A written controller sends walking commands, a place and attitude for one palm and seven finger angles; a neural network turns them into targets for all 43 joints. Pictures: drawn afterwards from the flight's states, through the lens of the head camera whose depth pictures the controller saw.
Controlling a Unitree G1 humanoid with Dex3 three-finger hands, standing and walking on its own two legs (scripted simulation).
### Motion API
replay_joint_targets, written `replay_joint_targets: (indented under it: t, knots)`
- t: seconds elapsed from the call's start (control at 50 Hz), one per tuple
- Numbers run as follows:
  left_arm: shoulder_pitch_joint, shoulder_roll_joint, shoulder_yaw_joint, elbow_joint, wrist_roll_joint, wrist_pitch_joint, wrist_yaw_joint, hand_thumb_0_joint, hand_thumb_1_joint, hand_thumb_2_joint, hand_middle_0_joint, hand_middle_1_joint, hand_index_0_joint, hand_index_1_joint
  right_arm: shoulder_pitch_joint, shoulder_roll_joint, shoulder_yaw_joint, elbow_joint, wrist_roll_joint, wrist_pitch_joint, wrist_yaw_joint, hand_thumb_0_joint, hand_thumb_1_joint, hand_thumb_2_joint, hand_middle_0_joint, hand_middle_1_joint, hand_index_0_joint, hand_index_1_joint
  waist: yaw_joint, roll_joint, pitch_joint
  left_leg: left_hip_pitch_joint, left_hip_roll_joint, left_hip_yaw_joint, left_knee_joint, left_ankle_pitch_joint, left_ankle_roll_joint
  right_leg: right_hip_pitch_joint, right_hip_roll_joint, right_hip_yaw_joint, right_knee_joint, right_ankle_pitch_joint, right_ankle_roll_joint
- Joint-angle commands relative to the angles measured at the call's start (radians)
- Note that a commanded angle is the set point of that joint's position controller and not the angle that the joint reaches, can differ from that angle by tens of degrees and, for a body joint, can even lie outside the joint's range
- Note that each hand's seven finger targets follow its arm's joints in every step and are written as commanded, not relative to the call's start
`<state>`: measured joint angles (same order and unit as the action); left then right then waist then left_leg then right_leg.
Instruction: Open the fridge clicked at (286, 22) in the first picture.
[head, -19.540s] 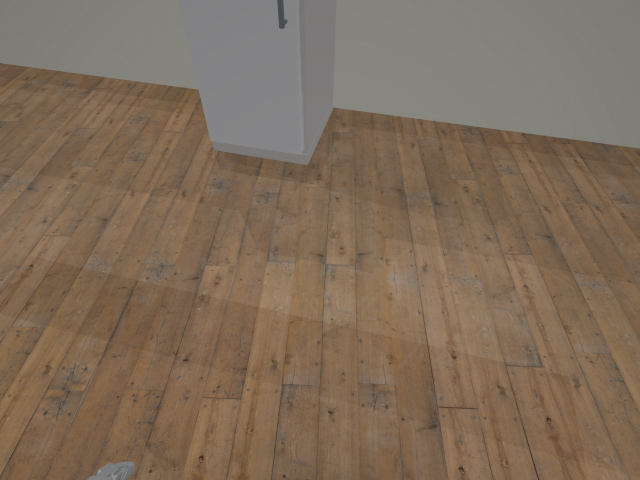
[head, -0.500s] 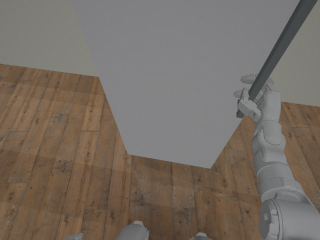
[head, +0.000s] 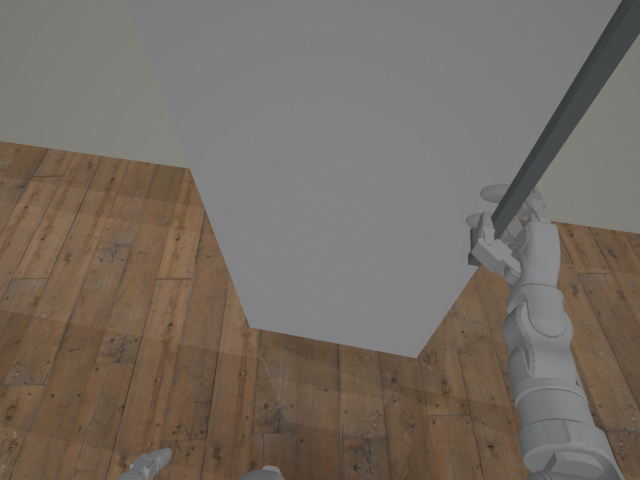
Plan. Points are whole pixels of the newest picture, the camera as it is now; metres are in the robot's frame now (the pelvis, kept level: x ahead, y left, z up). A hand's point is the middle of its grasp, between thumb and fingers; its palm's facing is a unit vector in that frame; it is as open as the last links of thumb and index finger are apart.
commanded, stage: pull the door a little, standing still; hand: right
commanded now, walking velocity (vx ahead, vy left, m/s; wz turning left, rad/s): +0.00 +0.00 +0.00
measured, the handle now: (543, 135) +0.47 -0.17 +0.19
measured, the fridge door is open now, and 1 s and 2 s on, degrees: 0 18 49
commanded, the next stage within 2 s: walk backward, drawing the door open in 0.50 s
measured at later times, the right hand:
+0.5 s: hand (481, 257) +0.39 -0.14 +0.07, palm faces +0.01 +1.00 +0.01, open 6.0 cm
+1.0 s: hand (450, 337) +0.28 -0.09 +0.07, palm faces -0.02 +0.99 -0.14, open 5.2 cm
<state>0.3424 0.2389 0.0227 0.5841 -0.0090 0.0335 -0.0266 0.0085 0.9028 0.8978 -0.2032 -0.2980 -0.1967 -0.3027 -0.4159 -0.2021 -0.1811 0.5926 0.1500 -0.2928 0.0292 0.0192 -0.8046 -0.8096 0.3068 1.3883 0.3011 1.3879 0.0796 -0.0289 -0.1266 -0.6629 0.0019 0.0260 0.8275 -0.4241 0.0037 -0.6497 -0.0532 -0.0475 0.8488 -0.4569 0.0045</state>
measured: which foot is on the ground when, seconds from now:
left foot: down 0.00-0.74, up 0.76-0.84, down 0.86-1.00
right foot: down 0.00-0.90, up 0.92-1.00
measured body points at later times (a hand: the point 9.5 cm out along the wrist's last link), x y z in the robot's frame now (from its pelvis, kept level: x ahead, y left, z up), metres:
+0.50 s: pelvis +0.03 -0.01 +0.01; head +0.09 -0.01 +0.46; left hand +0.12 +0.24 -0.10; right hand +0.38 -0.19 +0.07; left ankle -0.02 +0.12 -0.69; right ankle -0.03 -0.12 -0.69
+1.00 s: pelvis +0.06 +0.00 +0.05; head +0.10 +0.04 +0.49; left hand +0.26 +0.20 -0.06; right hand +0.28 -0.15 +0.08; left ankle +0.04 +0.07 -0.70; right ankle +0.01 -0.13 -0.63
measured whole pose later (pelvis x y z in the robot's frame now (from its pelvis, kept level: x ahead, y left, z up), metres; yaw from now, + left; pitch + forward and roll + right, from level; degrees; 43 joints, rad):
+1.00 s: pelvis +0.06 +0.00 +0.05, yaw -2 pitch +2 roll -4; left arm 0.18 0.20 -0.05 0.49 0.03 0.00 0.09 0.01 0.90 0.90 -0.20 -0.30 -0.20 -0.30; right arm 0.34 -0.08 0.17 -0.05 0.00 -0.09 -0.04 0.00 -0.75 -0.82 0.36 1.31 0.43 1.39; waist -0.01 -0.03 0.04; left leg -0.24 0.06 0.11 0.51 -0.30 0.07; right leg -0.43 0.09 0.01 0.98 -0.44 0.01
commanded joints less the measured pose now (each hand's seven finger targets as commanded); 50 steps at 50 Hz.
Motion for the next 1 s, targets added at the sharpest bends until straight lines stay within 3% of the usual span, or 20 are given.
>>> replay_joint_targets:
  t: [0.0,0.08,0.22,0.42,0.56,0.58,0.6,0.62,0.66,0.7,0.72,0.74,0.78,0.82,0.84,0.86,0.88,0.9,0.94,0.98]
  knots:
    - [0.056,0.129,0.047,-0.112,-0.002,-0.033,0.01,0.0,0.9,0.9,-0.2,-0.3,-0.2,-0.3,-0.13,-0.088,0.013,-0.283,0.002,-0.092,0.037,0.0,-0.9,-0.9,0.45,1.4,0.45,1.4,-0.046,0.001,-0.387,0.302,-0.026,0.013,-0.036,0.714,0.012,0.213,0.035,0.018,-0.048,0.685,-0.02]
    - [0.065,0.131,0.045,-0.082,0.004,-0.031,0.019,0.0,0.9,0.9,-0.2,-0.3,-0.2,-0.3,-0.286,-0.087,0.015,-0.231,-0.004,-0.085,0.027,0.0,-0.9,-0.9,0.45,1.4,0.45,1.4,-0.005,0.022,-0.346,0.258,-0.028,0.016,-0.038,0.695,0.007,0.203,0.037,0.026,-0.038,0.647,-0.017]
    - [0.041,0.119,0.045,-0.116,0.005,-0.031,0.007,0.0,0.9,0.9,-0.2,-0.3,-0.2,-0.3,-0.097,-0.054,0.033,-0.307,0.003,-0.079,0.038,0.0,-0.9,-0.9,0.45,1.4,0.45,1.4,-0.058,-0.001,-0.409,0.319,-0.019,0.019,-0.031,0.731,0.015,0.232,0.037,0.025,-0.049,0.729,-0.016]
    - [-0.018,0.099,0.037,-0.205,0.0,-0.043,-0.015,0.0,0.9,0.9,-0.2,-0.3,-0.2,-0.3,0.318,-0.005,0.077,-0.591,0.023,-0.053,0.037,0.0,-0.9,-0.9,0.45,1.4,0.45,1.4,-0.112,0.027,-0.377,0.433,-0.009,0.018,-0.04,0.794,0.02,0.208,0.032,0.009,-0.092,0.751,-0.02]
    - [-0.088,0.08,0.028,-0.285,0.003,-0.075,-0.023,0.0,0.9,0.9,-0.2,-0.3,-0.2,-0.3,0.801,0.069,0.17,-0.966,0.019,-0.049,0.004,0.0,-0.9,-0.9,0.45,1.4,0.45,1.4,-0.129,0.028,-0.281,0.444,-0.005,0.045,-0.057,0.77,0.023,0.234,0.03,0.015,-0.109,0.741,-0.012]
    - [-0.094,0.083,0.027,-0.285,0.003,-0.079,-0.019,0.0,0.9,0.9,-0.2,-0.3,-0.2,-0.3,0.778,0.053,0.168,-1.01,0.01,-0.044,-0.012,0.0,-0.9,-0.9,0.45,1.4,0.45,1.4,-0.113,0.013,-0.26,0.419,-0.005,0.046,-0.054,0.756,0.02,0.239,0.03,0.022,-0.105,0.727,-0.01]
    - [-0.06,0.107,0.024,-0.207,-0.002,-0.051,0.049,0.0,0.9,0.9,-0.2,-0.3,-0.2,-0.3,0.296,-0.226,0.052,-0.998,-0.109,-0.02,-0.064,0.0,-0.9,-0.9,0.45,1.4,0.45,1.4,-0.031,0.06,-0.275,0.526,0.084,-0.045,-0.155,0.813,0.025,0.331,0.036,0.014,-0.163,0.582,-0.032]
    - [-0.074,0.081,0.018,-0.202,0.007,-0.041,0.083,0.0,0.9,0.9,-0.2,-0.3,-0.2,-0.3,0.415,-0.115,0.1,-0.894,-0.118,0.016,-0.088,0.0,-0.9,-0.9,0.45,1.4,0.45,1.4,-0.027,0.059,-0.233,0.511,0.116,-0.027,-0.165,0.828,0.033,0.344,0.042,0.02,-0.184,0.548,-0.026]
    - [-0.09,0.082,0.004,-0.214,0.012,-0.031,0.115,0.0,0.9,0.9,-0.2,-0.3,-0.2,-0.3,0.548,-0.018,0.215,-0.873,-0.127,0.063,-0.086,0.0,-0.9,-0.9,0.45,1.4,0.45,1.4,-0.015,-0.047,-0.171,0.457,0.064,0.038,-0.09,0.883,-0.014,0.479,0.003,0.041,-0.255,1.007,-0.041]
    - [-0.089,0.091,0.006,-0.208,0.033,-0.034,0.106,0.0,0.9,0.9,-0.2,-0.3,-0.2,-0.3,0.588,0.002,0.255,-0.912,-0.132,0.091,-0.083,0.0,-0.9,-0.9,0.45,1.4,0.45,1.4,0.0,-0.2,-0.143,0.144,-0.024,0.078,-0.022,0.325,-0.036,0.803,-0.076,0.159,-0.272,1.511,-0.043]
    - [-0.104,0.089,0.006,-0.201,0.049,-0.037,0.097,0.0,0.9,0.9,-0.2,-0.3,-0.2,-0.3,0.609,0.017,0.269,-0.903,-0.144,0.109,-0.088,0.0,-0.9,-0.9,0.45,1.4,0.45,1.4,-0.007,-0.246,-0.104,0.06,-0.041,0.084,-0.027,0.076,-0.028,0.858,-0.109,0.195,-0.276,1.599,-0.033]
    - [-0.122,0.087,0.005,-0.201,0.06,-0.035,0.093,0.0,0.9,0.9,-0.2,-0.3,-0.2,-0.3,0.606,0.016,0.277,-0.916,-0.153,0.125,-0.095,0.0,-0.9,-0.9,0.45,1.4,0.45,1.4,-0.017,-0.232,-0.089,0.051,-0.038,0.086,-0.063,0.033,-0.02,0.872,-0.113,0.201,-0.269,1.599,-0.021]
    - [-0.129,0.069,-0.006,-0.212,0.061,-0.032,0.091,0.0,0.9,0.9,-0.2,-0.3,-0.2,-0.3,0.651,0.027,0.288,-0.906,-0.149,0.155,-0.1,0.0,-0.9,-0.9,0.45,1.4,0.45,1.4,-0.024,-0.126,-0.069,0.146,-0.043,0.104,-0.214,0.146,-0.013,0.826,-0.098,0.182,-0.272,1.516,0.001]
    - [-0.16,0.063,-0.016,-0.229,0.053,-0.033,0.094,0.0,0.9,0.9,-0.2,-0.3,-0.2,-0.3,0.679,0.019,0.284,-0.936,-0.141,0.162,-0.098,0.0,-0.9,-0.9,0.45,1.4,0.45,1.4,-0.037,-0.073,-0.088,0.397,-0.028,0.101,-0.335,0.502,0.011,0.66,-0.06,0.144,-0.253,1.381,0.029]
    - [-0.19,0.07,-0.024,-0.242,0.05,-0.034,0.1,0.0,0.9,0.9,-0.2,-0.3,-0.2,-0.3,0.695,0.006,0.275,-0.952,-0.139,0.163,-0.097,0.0,-0.9,-0.9,0.45,1.4,0.45,1.4,-0.053,-0.064,-0.081,0.549,0.011,0.069,-0.353,0.701,0.036,0.503,-0.031,0.127,-0.251,1.194,0.037]
    - [-0.207,0.068,-0.019,-0.254,0.035,-0.045,0.107,0.0,0.9,0.9,-0.2,-0.3,-0.2,-0.3,0.733,0.019,0.271,-0.928,-0.129,0.157,-0.1,0.0,-0.9,-0.9,0.45,1.4,0.45,1.4,-0.082,0.06,-0.054,0.738,0.061,0.027,-0.34,1.041,0.085,0.294,0.025,0.086,-0.134,0.914,0.05]
    - [-0.228,0.064,-0.014,-0.264,0.023,-0.063,0.116,0.0,0.9,0.9,-0.2,-0.3,-0.2,-0.3,0.763,0.016,0.256,-0.884,-0.124,0.139,-0.098,0.0,-0.9,-0.9,0.45,1.4,0.45,1.4,-0.111,0.271,-0.081,0.919,0.19,-0.059,-0.296,1.431,0.155,0.065,0.133,0.03,0.059,0.336,0.05]
    - [-0.246,0.039,-0.024,-0.277,0.019,-0.083,0.126,0.0,0.9,0.9,-0.2,-0.3,-0.2,-0.3,0.764,0.013,0.233,-0.831,-0.124,0.124,-0.095,0.0,-0.9,-0.9,0.45,1.4,0.45,1.4,-0.143,0.415,-0.071,0.898,0.305,-0.098,-0.302,1.526,0.172,-0.018,0.18,0.067,0.214,-0.086,0.015]
    - [-0.252,0.022,-0.048,-0.257,0.045,-0.099,0.134,0.0,0.9,0.9,-0.2,-0.3,-0.2,-0.3,0.73,0.036,0.247,-0.838,-0.159,0.114,-0.09,0.0,-0.9,-0.9,0.45,1.4,0.45,1.4,-0.13,0.275,-0.031,0.812,0.32,-0.106,-0.299,1.34,0.166,-0.04,0.133,0.1,0.224,-0.089,-0.002]
    - [-0.239,0.009,-0.057,-0.204,0.049,-0.071,0.131,0.0,0.9,0.9,-0.2,-0.3,-0.2,-0.3,0.696,0.066,0.277,-0.859,-0.174,0.106,-0.085,0.0,-0.9,-0.9,0.45,1.4,0.45,1.4,-0.083,0.153,-0.078,0.684,0.281,-0.022,-0.339,1.075,0.151,0.109,0.07,0.036,0.133,0.027,0.011]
